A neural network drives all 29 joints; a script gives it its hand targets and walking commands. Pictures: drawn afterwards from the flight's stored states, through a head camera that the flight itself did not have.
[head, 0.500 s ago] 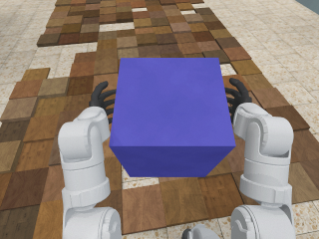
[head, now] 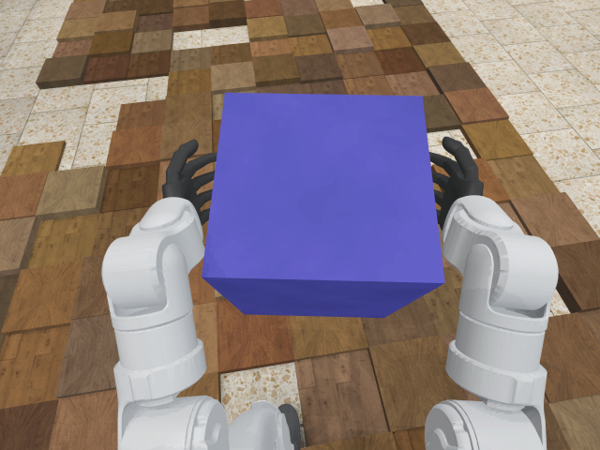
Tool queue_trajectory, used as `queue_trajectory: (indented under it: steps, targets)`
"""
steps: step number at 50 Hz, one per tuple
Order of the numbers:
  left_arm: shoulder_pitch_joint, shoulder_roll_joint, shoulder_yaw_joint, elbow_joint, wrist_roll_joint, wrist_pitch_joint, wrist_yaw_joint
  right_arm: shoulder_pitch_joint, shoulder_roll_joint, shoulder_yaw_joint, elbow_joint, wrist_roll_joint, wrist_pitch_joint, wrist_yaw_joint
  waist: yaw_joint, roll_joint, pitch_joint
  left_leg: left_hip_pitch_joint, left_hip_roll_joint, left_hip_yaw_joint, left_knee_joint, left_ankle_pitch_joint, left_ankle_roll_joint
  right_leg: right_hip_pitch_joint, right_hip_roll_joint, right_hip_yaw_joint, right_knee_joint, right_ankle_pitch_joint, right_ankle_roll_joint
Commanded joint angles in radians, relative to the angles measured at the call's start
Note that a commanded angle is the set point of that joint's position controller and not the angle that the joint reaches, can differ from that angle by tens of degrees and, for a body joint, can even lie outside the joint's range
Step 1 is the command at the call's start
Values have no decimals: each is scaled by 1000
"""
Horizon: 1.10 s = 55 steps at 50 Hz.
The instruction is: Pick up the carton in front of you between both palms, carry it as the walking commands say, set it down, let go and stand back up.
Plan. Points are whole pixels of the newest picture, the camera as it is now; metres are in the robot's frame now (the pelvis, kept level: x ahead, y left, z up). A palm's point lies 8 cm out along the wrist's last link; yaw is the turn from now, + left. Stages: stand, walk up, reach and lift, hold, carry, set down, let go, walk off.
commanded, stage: carry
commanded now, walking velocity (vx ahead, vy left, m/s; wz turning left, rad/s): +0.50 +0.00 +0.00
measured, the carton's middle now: (317, 224) +0.38 -0.01 +0.07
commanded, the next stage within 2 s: none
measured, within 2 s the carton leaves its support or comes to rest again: neither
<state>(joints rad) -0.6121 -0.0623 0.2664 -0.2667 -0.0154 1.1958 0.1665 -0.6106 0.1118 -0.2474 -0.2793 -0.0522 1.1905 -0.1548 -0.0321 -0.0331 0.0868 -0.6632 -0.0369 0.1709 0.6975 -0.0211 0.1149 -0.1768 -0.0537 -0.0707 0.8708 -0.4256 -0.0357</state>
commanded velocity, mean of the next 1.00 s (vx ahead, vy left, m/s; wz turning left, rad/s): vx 0.50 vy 0.00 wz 0.00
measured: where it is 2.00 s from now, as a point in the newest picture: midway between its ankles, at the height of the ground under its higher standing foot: (297, 153)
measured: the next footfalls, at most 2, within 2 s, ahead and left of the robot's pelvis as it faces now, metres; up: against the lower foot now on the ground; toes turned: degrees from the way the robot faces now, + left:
right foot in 0.38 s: +0.42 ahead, -0.10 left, -0.01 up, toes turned -7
left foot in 0.76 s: +0.67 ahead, +0.11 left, +0.03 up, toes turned +5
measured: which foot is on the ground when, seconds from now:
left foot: down 0.00-0.42, up 0.44-0.74, down 0.76-1.00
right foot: up 0.00-0.36, down 0.38-0.78, up 0.80-1.00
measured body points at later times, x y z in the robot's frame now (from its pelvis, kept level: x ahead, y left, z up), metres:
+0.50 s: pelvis +0.33 -0.02 +0.02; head +0.34 -0.02 +0.47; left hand +0.71 +0.12 +0.19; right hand +0.71 -0.18 +0.19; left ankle +0.21 +0.07 -0.61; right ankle +0.37 -0.09 -0.70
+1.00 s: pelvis +0.64 +0.02 +0.07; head +0.70 +0.01 +0.52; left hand +1.01 +0.13 +0.16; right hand +0.98 -0.17 +0.16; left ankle +0.63 +0.10 -0.67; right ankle +0.68 -0.10 -0.63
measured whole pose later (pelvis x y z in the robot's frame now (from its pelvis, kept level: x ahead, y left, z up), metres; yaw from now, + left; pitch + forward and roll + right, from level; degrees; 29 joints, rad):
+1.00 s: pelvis +0.64 +0.02 +0.07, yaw -2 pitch +6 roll +0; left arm -0.46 -0.14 0.26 -0.21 0.06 1.11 0.14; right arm -0.47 0.11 -0.23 -0.16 -0.02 1.09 -0.14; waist -0.10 0.01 0.03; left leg -0.29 0.01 0.12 0.45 -0.29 0.08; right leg -0.57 -0.01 -0.04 0.84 -0.39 0.01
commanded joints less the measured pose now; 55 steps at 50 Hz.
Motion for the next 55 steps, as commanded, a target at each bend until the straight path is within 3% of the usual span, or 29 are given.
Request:
queue_trajectory:
  steps: [1,3,5,9,11,13,16,19,20,21,22,23,25,26,28,30,32,35,36,37,38,39,40,41,43,44,49,52,55]
  targets:
    - [-526,-714,-654,-25,-217,29,-109,-529,743,727,11,347,26,98,-50,309,-891,1094,379,-759,-256,234,219,-445,141,145,744,-25,-9]
    - [-605,-772,-638,-34,-196,27,-105,-653,817,759,-49,415,20,124,-56,121,-694,950,326,-619,-238,242,156,-551,92,119,683,-10,-21]
    - [-623,-803,-633,-29,-177,19,-107,-750,877,791,-73,455,11,141,-49,65,-624,856,297,-537,-273,189,130,-564,64,107,577,13,-25]
    - [-604,-796,-642,-5,-151,7,-102,-755,875,782,-63,464,-1,143,-53,89,-577,831,303,-448,-321,325,120,-541,44,75,182,-17,-9]
    - [-589,-769,-638,7,-140,11,-93,-728,840,763,-47,448,6,139,-38,132,-581,765,301,-355,-332,426,130,-452,54,31,9,109,-8]
    - [-600,-741,-635,26,-138,25,-86,-701,794,724,-5,425,19,133,-47,174,-567,765,237,-246,-285,488,102,-431,72,-20,-115,324,-8]
    - [-606,-705,-613,74,-149,57,-85,-665,730,664,86,379,47,115,-62,149,-503,722,205,-211,-279,332,86,-384,85,-54,-327,488,-6]
    - [-613,-674,-572,141,-160,88,-87,-680,704,614,157,347,73,97,-21,94,-454,570,157,-158,-172,185,32,-114,96,-104,-495,636,-32]
    - [-630,-664,-555,168,-158,95,-85,-687,702,598,182,340,83,91,13,45,-484,478,125,-112,-46,173,-1,52,49,-84,-435,655,-60]
    - [-638,-645,-534,208,-148,97,-77,-722,695,583,192,344,97,86,67,-91,-587,261,92,-78,222,50,-65,358,-116,129,-314,866,-176]
    - [-611,-628,-508,255,-141,98,-67,-724,700,566,214,345,109,81,135,-276,-608,-78,-44,-80,522,-495,-108,559,-285,436,-377,931,-321]
    - [-601,-656,-504,255,-156,100,-63,-738,713,563,222,346,113,75,146,-194,-610,-204,-6,-170,686,-580,-89,571,-311,500,-387,723,-345]
    - [-700,-760,-553,191,-218,96,-71,-750,761,530,239,336,110,72,139,-12,-579,-294,47,-209,688,-489,-50,513,-270,460,-385,609,-267]
    - [-765,-824,-579,164,-256,90,-81,-749,786,508,251,310,103,73,128,17,-567,-299,63,-211,663,-449,-48,462,-255,423,-408,489,-238]
    - [-846,-920,-626,122,-311,65,-104,-711,827,483,267,252,86,75,123,-35,-588,-285,84,-210,620,-436,-59,412,-239,405,-450,253,-223]
    - [-872,-997,-663,119,-340,34,-129,-690,850,484,270,194,61,78,110,-43,-547,-268,102,-187,509,-387,-91,323,-220,381,-493,182,-221]
    - [-880,-1049,-701,110,-355,0,-150,-659,870,501,263,163,24,84,90,-37,-501,-86,105,-138,248,-337,-107,171,-192,268,-549,260,-190]
    - [-824,-1067,-745,101,-352,-46,-166,-631,900,572,218,168,-28,96,77,-116,-495,165,28,-9,-6,-252,-91,115,-148,129,-549,429,-117]
    - [-789,-1062,-758,96,-344,-58,-167,-625,906,599,200,180,-43,99,51,-126,-525,273,2,18,-59,-208,-80,121,-146,95,-495,575,-96]
    - [-755,-1056,-774,89,-337,-69,-165,-608,914,623,182,197,-55,104,-15,-102,-599,500,-33,71,-152,-186,-64,66,-130,15,-360,695,-63]
    - [-722,-1051,-790,72,-324,-83,-162,-587,907,649,157,219,-67,110,-57,-19,-671,733,-23,65,-203,-167,-63,-14,-95,-34,-153,707,-38]
    - [-689,-1034,-779,50,-302,-89,-161,-570,908,677,135,235,-82,112,-59,176,-775,1020,171,-248,-186,-250,50,-284,-44,-20,83,429,21]
    - [-665,-1024,-768,34,-286,-86,-164,-561,918,700,147,252,-93,116,-69,369,-809,1142,351,-611,-240,-120,162,-480,73,6,301,-132,55]
    - [-626,-999,-769,45,-275,-90,-159,-528,935,735,119,282,-95,123,-69,254,-756,1136,355,-649,-274,-51,179,-575,63,74,401,-172,57]
    - [-533,-970,-738,61,-232,-97,-149,-560,949,799,43,338,-103,134,-56,91,-673,1086,346,-561,-256,135,145,-648,22,92,326,-109,50]
    - [-485,-949,-722,64,-208,-100,-144,-572,956,823,18,361,-106,138,-47,74,-653,1041,337,-525,-261,115,126,-629,10,99,232,-71,46]
    - [-433,-864,-708,18,-140,-105,-124,-576,907,849,-24,417,-109,158,-39,143,-592,825,298,-352,-330,75,108,-433,26,41,-115,76,46]
    - [-413,-789,-688,39,-114,-82,-112,-536,844,811,45,397,-87,152,-22,173,-520,683,231,-207,-317,102,41,-277,65,-45,-304,270,43]
    - [-391,-721,-652,103,-114,-44,-109,-462,769,737,137,348,-53,131,13,110,-514,544,175,-72,-111,231,-24,13,88,-122,-453,443,13]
